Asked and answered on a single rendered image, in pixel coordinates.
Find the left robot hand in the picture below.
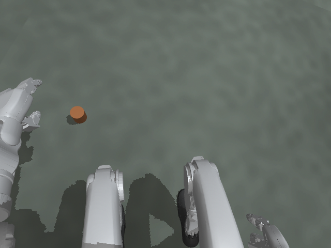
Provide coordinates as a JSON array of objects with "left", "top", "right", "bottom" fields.
[{"left": 0, "top": 77, "right": 42, "bottom": 132}]

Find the right robot hand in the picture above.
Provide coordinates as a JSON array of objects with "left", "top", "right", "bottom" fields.
[{"left": 246, "top": 214, "right": 289, "bottom": 248}]

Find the left robot arm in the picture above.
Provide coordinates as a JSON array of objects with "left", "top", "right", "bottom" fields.
[{"left": 0, "top": 116, "right": 23, "bottom": 248}]

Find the right robot foot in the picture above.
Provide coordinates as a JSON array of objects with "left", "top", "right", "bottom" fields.
[{"left": 177, "top": 189, "right": 199, "bottom": 247}]

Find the tin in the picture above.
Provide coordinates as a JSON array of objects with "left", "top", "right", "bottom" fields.
[{"left": 70, "top": 106, "right": 87, "bottom": 123}]

